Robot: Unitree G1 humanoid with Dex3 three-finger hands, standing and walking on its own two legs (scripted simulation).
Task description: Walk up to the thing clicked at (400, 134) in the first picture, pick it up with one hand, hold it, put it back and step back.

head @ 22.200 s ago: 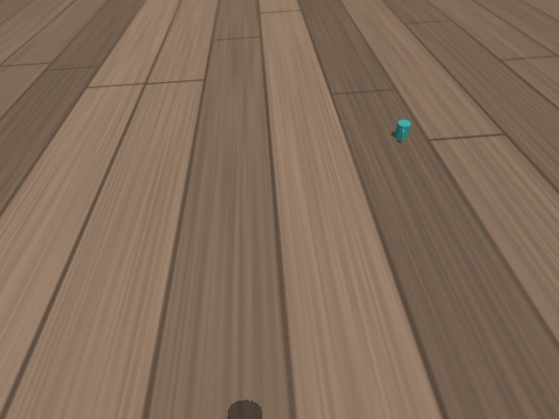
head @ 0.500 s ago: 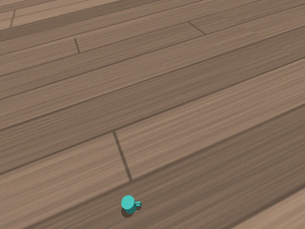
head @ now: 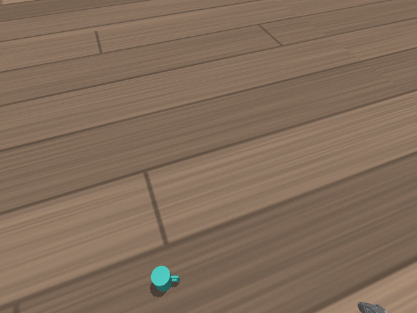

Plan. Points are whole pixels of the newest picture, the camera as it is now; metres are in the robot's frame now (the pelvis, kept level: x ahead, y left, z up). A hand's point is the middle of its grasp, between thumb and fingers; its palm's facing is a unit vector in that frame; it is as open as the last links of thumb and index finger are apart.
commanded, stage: walk up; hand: left
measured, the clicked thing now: (166, 278) +0.38 +0.22 -0.71
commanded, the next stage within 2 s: none
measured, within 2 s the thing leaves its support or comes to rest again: neither
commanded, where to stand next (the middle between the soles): +0.05 +0.02 m, yaw +0 degrees
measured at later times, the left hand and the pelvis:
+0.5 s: hand out of the picture +0.05 +0.27 -0.14, palm faces -0.04 -0.92 -0.39, open 7.3 cm; pelvis -0.01 +0.00 +0.01, yaw +0 degrees
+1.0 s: hand out of the picture +0.10 +0.26 -0.13, palm faces -0.04 -0.92 -0.40, open 7.3 cm; pelvis +0.01 +0.00 +0.02, yaw +0 degrees
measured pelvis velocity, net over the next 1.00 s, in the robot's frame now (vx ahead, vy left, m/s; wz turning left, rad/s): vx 0.01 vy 0.00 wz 0.00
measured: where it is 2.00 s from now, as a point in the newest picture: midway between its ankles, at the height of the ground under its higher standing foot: outside the picture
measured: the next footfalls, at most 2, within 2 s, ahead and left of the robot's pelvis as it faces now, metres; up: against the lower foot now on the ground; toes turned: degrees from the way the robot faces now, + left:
right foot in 0.04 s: +0.01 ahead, -0.15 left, +0.00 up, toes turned +0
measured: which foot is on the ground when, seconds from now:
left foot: down 0.00-1.00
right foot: up 0.00-0.02, down 0.04-1.00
